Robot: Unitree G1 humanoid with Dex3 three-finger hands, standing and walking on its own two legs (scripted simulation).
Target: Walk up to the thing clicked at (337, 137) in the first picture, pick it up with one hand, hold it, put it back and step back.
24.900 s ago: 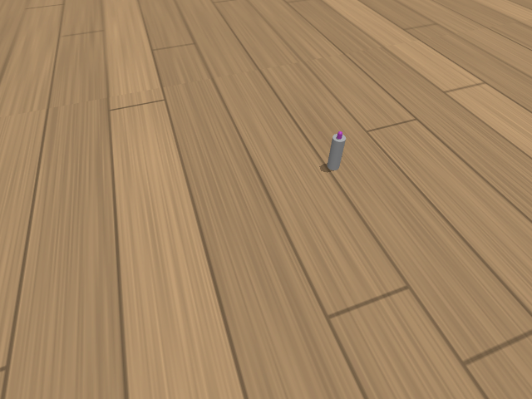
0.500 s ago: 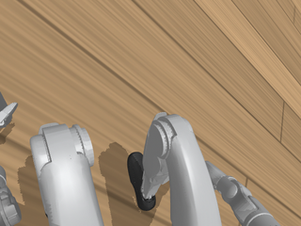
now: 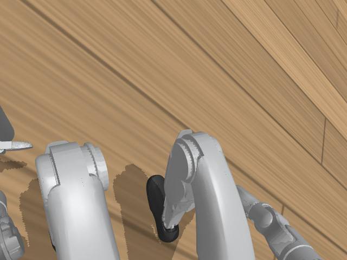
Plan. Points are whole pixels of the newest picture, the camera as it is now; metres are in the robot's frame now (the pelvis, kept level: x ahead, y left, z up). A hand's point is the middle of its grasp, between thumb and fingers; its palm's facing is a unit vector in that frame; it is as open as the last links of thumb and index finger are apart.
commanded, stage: withdraw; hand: left
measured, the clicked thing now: out of the picture +0.38 +0.31 -0.16
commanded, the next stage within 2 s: rise in 0.28 s
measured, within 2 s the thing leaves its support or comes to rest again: neither
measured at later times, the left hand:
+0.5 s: hand out of the picture +0.34 +0.40 -0.03, palm faces +0.44 -0.88 -0.18, open 17.4 cm
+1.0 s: hand out of the picture +0.25 +0.36 +0.13, palm faces +0.39 -0.79 -0.47, open 17.4 cm
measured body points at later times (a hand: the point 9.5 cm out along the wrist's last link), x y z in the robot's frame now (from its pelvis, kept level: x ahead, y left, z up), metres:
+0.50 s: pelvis +0.00 +0.00 +0.04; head +0.18 +0.14 +0.43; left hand +0.31 +0.44 -0.02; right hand +0.22 -0.23 -0.04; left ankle +0.08 +0.13 -0.25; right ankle +0.14 -0.13 -0.25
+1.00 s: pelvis +0.03 -0.02 +0.22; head +0.21 +0.06 +0.62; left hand +0.23 +0.40 +0.16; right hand +0.25 -0.23 +0.09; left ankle +0.08 +0.13 -0.25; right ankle +0.14 -0.13 -0.25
